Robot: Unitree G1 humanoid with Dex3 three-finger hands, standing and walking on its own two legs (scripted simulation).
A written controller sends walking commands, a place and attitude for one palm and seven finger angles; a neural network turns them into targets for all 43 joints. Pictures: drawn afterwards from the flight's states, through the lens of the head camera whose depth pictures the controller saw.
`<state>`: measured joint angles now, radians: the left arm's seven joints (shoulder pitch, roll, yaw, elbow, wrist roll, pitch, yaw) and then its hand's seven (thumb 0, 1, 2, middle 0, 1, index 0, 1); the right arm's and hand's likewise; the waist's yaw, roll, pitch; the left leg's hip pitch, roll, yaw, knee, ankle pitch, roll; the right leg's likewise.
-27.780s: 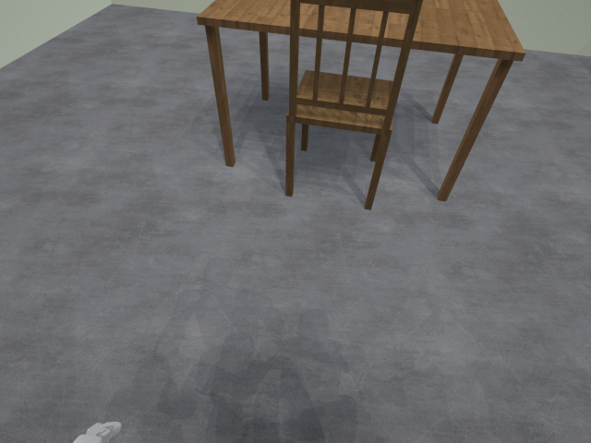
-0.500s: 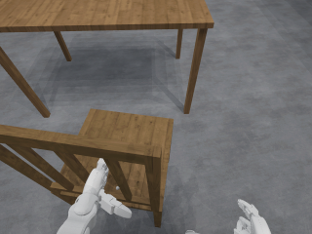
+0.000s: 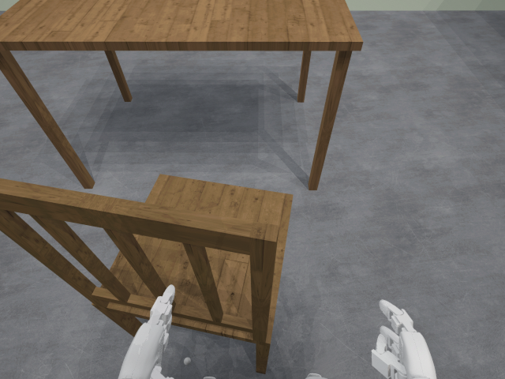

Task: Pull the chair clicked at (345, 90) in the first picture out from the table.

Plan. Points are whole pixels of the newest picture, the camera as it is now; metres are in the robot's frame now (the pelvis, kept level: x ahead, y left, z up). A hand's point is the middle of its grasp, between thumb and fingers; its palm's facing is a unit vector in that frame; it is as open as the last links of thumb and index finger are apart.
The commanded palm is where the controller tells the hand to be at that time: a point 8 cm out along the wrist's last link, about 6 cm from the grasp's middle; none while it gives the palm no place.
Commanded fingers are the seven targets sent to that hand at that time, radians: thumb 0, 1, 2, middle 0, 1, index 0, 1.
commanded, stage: draw the fingers out of the gap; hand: left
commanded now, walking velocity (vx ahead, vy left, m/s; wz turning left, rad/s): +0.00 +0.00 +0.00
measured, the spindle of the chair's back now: (149, 275) +0.29 +0.18 -0.01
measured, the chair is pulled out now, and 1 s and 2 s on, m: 0.60 0.60 0.60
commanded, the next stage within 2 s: draw the hand back to the body in 0.16 s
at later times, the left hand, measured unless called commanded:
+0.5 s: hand (159, 353) +0.17 +0.12 +0.04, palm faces +0.08 -1.00 +0.01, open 17.5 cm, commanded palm +0.12 +0.18 +0.04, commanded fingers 0.00 -0.55 0.20 0.00 0.00 0.00 0.00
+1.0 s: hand (84, 340) +0.17 +0.19 +0.11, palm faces +0.24 -0.90 -0.37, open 15.9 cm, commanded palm +0.14 +0.24 +0.14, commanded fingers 0.00 0.07 0.50 -0.09 -0.13 -0.09 -0.13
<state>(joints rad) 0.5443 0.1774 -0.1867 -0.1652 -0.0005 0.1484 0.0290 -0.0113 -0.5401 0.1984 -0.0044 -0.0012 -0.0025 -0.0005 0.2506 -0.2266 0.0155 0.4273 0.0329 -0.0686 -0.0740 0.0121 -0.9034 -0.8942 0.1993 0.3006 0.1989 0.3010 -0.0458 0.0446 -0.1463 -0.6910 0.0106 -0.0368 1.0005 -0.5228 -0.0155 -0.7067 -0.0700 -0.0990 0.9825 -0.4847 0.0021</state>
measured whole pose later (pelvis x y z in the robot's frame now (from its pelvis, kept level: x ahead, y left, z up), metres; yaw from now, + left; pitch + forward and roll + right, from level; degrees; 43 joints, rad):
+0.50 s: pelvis -0.01 +0.00 -0.02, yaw +0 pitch +14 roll -1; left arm 0.71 0.14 -0.11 -0.39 -0.13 -0.20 0.03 -0.01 -0.54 0.20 0.00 0.00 0.00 0.00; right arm 0.26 -0.20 -0.02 0.45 0.05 -0.12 -0.07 0.01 -0.90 -0.89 0.20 0.30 0.20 0.30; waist 0.00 0.03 -0.17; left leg -0.81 0.02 -0.04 1.12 -0.57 -0.02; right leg -0.82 -0.07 -0.10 1.10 -0.52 0.00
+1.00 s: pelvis +0.01 -0.01 +0.02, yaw +0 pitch +5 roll -1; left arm 0.71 0.29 0.08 -0.45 -0.06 0.02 0.14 -0.01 -0.26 0.34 -0.04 -0.06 -0.04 -0.06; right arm 0.25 -0.22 -0.01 0.51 0.05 -0.06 -0.14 0.01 -0.90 -0.89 0.20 0.30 0.20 0.30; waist 0.04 0.08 -0.10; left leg -0.46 0.02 -0.04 0.84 -0.47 -0.03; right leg -0.47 -0.05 -0.11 0.82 -0.44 0.00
